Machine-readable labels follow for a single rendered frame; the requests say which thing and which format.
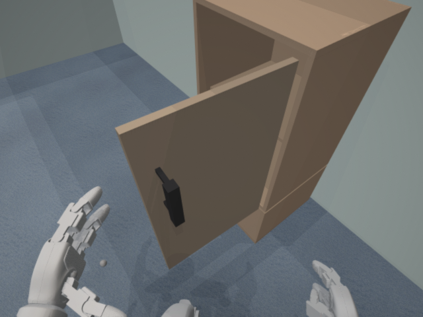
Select robot left hand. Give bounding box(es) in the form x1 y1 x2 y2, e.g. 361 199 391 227
28 186 127 317

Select left robot forearm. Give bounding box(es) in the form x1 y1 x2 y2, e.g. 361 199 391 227
17 304 67 317

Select cupboard door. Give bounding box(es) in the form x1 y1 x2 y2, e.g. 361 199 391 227
115 57 299 269

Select handle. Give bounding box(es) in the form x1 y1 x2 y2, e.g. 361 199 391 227
155 167 185 227

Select left robot thigh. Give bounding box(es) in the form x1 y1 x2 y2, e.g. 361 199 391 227
161 303 200 317

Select robot right hand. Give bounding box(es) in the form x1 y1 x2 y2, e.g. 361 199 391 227
306 260 359 317

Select robot left shin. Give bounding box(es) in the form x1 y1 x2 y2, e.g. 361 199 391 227
179 299 192 305

